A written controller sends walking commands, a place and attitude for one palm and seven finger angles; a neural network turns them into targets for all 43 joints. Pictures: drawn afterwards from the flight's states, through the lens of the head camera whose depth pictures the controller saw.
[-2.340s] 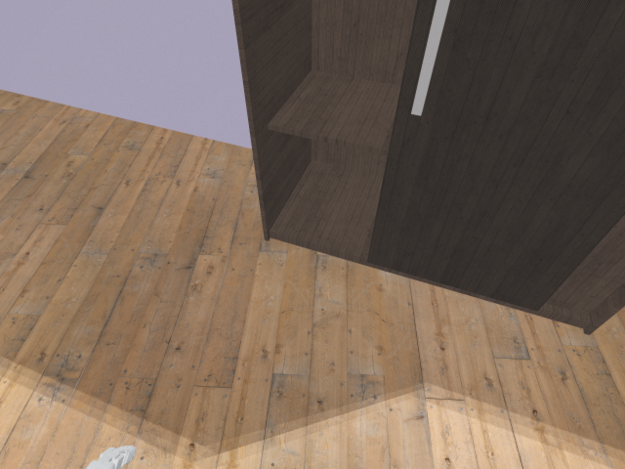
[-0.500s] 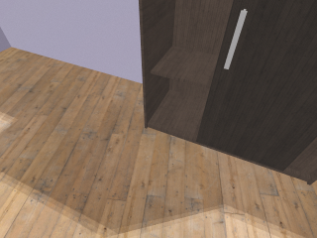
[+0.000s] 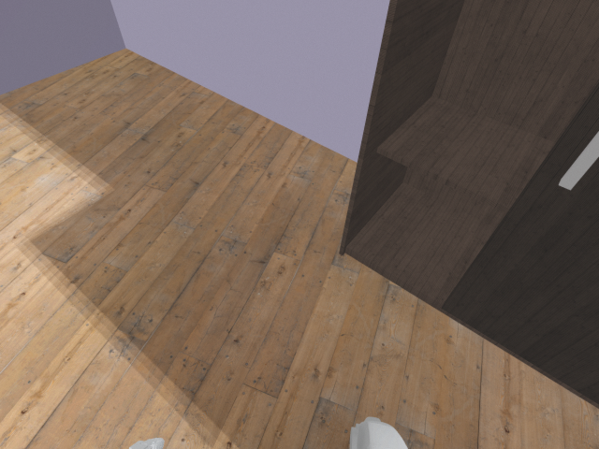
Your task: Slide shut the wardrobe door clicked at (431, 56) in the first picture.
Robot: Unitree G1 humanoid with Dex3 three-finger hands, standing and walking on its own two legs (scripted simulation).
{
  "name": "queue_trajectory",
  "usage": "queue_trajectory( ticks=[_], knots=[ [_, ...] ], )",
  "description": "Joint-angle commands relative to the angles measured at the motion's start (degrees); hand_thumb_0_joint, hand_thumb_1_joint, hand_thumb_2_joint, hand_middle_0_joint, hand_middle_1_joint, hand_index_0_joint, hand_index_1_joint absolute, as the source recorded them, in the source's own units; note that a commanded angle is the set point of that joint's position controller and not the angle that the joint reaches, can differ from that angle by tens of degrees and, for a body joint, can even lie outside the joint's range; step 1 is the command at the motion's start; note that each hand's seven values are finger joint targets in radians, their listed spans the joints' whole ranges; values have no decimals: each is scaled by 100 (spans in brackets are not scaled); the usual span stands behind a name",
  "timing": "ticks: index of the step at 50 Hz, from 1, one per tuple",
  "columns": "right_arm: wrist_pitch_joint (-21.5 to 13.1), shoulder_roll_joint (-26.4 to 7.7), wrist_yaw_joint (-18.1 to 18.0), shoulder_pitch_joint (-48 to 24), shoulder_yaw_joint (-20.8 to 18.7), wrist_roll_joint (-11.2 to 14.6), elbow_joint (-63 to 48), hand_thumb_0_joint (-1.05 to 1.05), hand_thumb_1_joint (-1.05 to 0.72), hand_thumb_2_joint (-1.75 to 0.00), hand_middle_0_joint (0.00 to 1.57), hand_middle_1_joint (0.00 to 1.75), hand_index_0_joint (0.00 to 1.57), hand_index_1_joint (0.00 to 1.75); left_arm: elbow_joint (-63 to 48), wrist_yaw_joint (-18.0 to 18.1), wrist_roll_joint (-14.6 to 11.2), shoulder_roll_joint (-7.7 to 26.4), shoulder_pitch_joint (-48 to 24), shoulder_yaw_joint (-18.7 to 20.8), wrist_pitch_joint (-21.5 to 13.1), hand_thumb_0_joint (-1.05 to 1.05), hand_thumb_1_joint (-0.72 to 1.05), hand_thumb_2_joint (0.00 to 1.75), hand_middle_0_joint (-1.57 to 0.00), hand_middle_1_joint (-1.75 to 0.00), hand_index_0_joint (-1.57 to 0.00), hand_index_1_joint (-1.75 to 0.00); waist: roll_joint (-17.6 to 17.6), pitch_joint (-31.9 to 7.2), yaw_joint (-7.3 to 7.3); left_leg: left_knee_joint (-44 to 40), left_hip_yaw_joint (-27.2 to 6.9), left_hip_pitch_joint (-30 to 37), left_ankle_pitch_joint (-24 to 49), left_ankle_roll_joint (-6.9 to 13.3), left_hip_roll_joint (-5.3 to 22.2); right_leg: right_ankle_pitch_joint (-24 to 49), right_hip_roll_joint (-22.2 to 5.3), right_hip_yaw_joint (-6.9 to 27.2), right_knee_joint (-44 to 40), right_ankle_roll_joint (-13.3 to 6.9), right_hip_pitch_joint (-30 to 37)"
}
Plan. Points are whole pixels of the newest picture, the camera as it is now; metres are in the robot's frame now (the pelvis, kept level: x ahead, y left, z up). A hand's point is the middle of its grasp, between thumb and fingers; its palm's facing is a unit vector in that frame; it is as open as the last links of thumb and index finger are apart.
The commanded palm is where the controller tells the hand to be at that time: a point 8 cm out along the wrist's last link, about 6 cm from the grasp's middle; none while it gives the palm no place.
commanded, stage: turn to face it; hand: right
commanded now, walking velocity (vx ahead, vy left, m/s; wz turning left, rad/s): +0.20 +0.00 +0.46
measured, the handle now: out of the picture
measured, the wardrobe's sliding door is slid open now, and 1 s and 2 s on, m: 0.43 0.43 0.43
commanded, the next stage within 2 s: take the last steps up to it in 1.24 s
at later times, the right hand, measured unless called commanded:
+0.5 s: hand (482, 430) +0.20 -0.30 -0.19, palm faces +0.15 +0.98 -0.14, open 7.4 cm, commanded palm none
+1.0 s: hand out of the picture +0.12 -0.36 -0.16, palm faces +0.42 +0.86 -0.29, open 7.4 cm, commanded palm none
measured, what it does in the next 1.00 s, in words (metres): walks ahead, turning right: right foot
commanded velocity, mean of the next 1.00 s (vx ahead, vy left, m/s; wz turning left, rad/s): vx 0.00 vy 0.00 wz -0.55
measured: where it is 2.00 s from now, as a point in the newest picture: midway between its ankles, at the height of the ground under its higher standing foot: outside the picture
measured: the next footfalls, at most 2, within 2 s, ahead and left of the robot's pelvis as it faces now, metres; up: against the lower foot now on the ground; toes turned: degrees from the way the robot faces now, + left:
right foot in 0.20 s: +0.23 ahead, -0.13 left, +0.00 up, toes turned -6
left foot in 1.10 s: +0.23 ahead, -0.03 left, +0.00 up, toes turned -26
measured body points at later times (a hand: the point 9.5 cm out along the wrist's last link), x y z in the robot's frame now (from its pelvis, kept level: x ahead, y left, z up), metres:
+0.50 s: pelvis +0.13 -0.11 +0.00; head +0.15 -0.15 +0.44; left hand +0.18 +0.14 -0.13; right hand +0.19 -0.35 -0.17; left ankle +0.13 +0.09 -0.65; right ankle +0.19 -0.12 -0.74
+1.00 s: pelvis +0.15 -0.13 +0.00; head +0.16 -0.14 +0.45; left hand +0.25 +0.12 -0.14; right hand +0.10 -0.41 -0.14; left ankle +0.20 +0.04 -0.69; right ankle +0.18 -0.13 -0.74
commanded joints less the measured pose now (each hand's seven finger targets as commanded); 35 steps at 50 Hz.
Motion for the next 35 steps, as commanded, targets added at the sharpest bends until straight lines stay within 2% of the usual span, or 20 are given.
queue_trajectory(
  ticks=[1,3,6,8,9,10,11,12,13,14,15,17,18,20,24,28,29,32,33,35],
  knots=[
    [-121,-984,-166,476,-267,1,-214,0,-90,-90,20,30,20,30,-596,4,-10,275,-587,23,-151,0,90,90,-20,-30,-20,-30,647,303,-100,-541,-1268,331,2515,674,1563,35,1,-57,-583,12,-541],
    [-99,-948,-203,498,-240,-21,-166,0,-90,-90,20,30,20,30,-615,1,-28,199,-697,-26,-162,0,90,90,-20,-30,-20,-30,725,294,-116,-357,-1039,515,3284,595,1497,-36,134,-215,-1059,-60,-334],
    [-78,-852,-281,432,-171,-11,-101,0,-90,-90,20,30,20,30,-464,7,-63,37,-531,-123,-206,0,90,90,-20,-30,-20,-30,906,204,-58,-38,-655,464,4401,363,1334,6,438,-466,-2062,-273,718],
    [-71,-933,-311,214,-182,16,-80,0,-90,-90,20,30,20,30,-140,87,-66,122,312,-109,-233,0,90,90,-20,-30,-20,-30,967,-104,313,671,-230,493,5017,126,1180,540,766,-562,-2785,-419,1788],
    [-52,-950,-334,169,-183,56,-84,0,-90,-90,20,30,20,30,95,119,-46,294,1016,-87,-247,0,90,90,-20,-30,-20,-30,706,-466,565,1532,-121,433,4736,-44,1106,1252,740,-357,-3315,-495,2612],
    [-35,-835,-332,303,-174,126,-131,0,-90,-90,20,30,20,30,230,166,4,687,1613,-13,-257,0,90,90,-20,-30,-20,-30,1,-1053,704,2733,181,-385,3055,-306,753,3478,-46,373,-3104,-805,3960],
    [-32,-534,-314,719,-90,219,-143,0,-90,-90,20,30,20,30,285,188,1,1082,1902,37,-257,0,90,90,-20,-30,-20,-30,-1334,-1582,534,4455,389,-1669,-1411,-481,106,6300,-1516,2002,-3120,-1624,4970],
    [28,-631,-340,712,-104,168,-185,0,-90,-90,20,30,20,30,233,227,-93,1065,1654,-26,-157,0,90,90,-20,-30,-20,-30,-1078,-1503,340,5032,-91,-1623,-2147,-450,278,6247,-1738,2290,-3563,-2005,4344],
    [129,-627,-372,462,-104,144,-199,0,-90,-90,20,30,20,30,159,271,-105,970,1279,-54,-130,0,90,90,-20,-30,-20,-30,-1104,-985,231,5191,-174,-1767,-1913,-498,467,5216,-1620,2385,-3926,-2032,3653],
    [171,-729,-337,-11,-142,92,-225,0,-90,-90,20,30,20,30,108,286,-67,787,1068,-64,-144,0,90,90,-20,-30,-20,-30,-713,-411,289,5220,-173,-1905,-1566,-542,601,4099,-1387,2253,-4220,-1910,2985],
    [203,-688,-277,-327,-192,56,-310,0,-90,-90,20,30,20,30,66,283,-38,625,887,-99,-149,0,90,90,-20,-30,-20,-30,-521,37,191,5102,-111,-2014,-1307,-590,749,3493,-1066,2051,-4354,-1764,2495],
    [338,-619,-206,-342,-231,50,-326,0,-90,-90,20,30,20,30,7,272,-49,556,633,-107,-149,0,90,90,-20,-30,-20,-30,-420,41,-1,4766,0,-1834,-844,-657,809,2679,-646,1460,-4500,-1455,2117],
    [382,-594,-189,-340,-266,36,-313,0,-90,-90,20,30,20,30,-6,275,-49,492,643,-49,-145,0,90,90,-20,-30,-20,-30,-204,-98,-15,4719,40,-1791,-595,-676,786,2402,-514,1431,-4529,-1374,2134],
    [472,-648,-185,-331,-321,1,-341,0,-90,-90,20,30,20,30,-88,252,-53,647,677,3,-114,0,90,90,-20,-30,-20,-30,-361,-241,-20,4768,29,-2001,-249,-752,801,1571,-373,1429,-4695,-1128,2176],
    [550,-755,-190,-675,-399,-32,-487,0,-90,-90,20,30,20,30,-110,227,-58,734,832,75,-50,0,90,90,-20,-30,-20,-30,-486,-234,77,4714,-82,-2435,143,-850,829,634,-229,1790,-4863,-656,2269],
    [594,-898,-207,-1012,-452,-23,-612,0,-90,-90,20,30,20,30,-61,249,-65,802,1083,138,3,0,90,90,-20,-30,-20,-30,-517,-162,195,4526,-227,-2734,209,-907,784,319,-149,2263,-4898,-116,2558],
    [597,-923,-215,-1047,-467,-16,-642,0,-90,-90,20,30,20,30,-59,259,-53,817,1146,149,9,0,90,90,-20,-30,-20,-30,-554,-206,222,4453,-274,-2778,138,-912,760,406,-151,2381,-4874,-102,2690],
    [597,-1014,-232,-1234,-477,17,-723,0,-90,-90,20,30,20,30,-53,275,-44,872,1257,199,36,0,90,90,-20,-30,-20,-30,-420,-213,296,4215,-324,-2881,-30,-919,710,459,-153,2621,-4820,-380,2975],
    [594,-1042,-235,-1311,-477,23,-758,0,-90,-90,20,30,20,30,-43,284,-48,859,1314,208,42,0,90,90,-20,-30,-20,-30,-382,-172,327,4127,-344,-2900,-72,-918,696,469,-170,2752,-4831,-355,3029],
    [607,-1105,-253,-1289,-498,35,-739,0,-90,-90,20,30,20,30,-21,300,-43,899,1378,230,62,0,90,90,-20,-30,-20,-30,-397,-242,340,4062,-410,-2891,-134,-915,641,457,-135,2911,-4868,42,3211]
  ],
)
